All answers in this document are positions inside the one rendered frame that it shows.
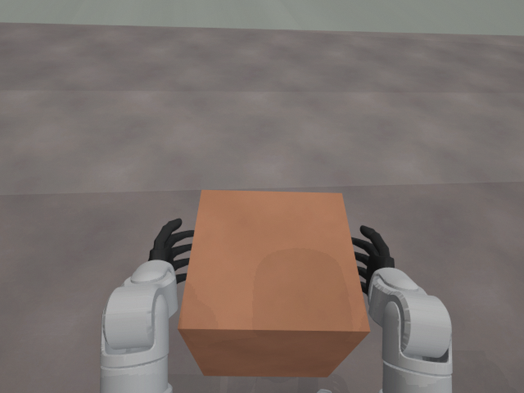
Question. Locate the left robot forearm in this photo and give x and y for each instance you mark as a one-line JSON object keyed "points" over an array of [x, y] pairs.
{"points": [[135, 331]]}

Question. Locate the right robot hand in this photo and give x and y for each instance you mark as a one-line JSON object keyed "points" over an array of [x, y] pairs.
{"points": [[379, 255]]}

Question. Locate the right robot forearm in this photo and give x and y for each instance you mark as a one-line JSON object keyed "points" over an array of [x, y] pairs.
{"points": [[416, 334]]}

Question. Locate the left robot hand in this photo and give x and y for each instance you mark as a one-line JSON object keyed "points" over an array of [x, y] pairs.
{"points": [[163, 249]]}

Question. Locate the carton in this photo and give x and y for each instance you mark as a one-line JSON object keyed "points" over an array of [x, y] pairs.
{"points": [[272, 286]]}

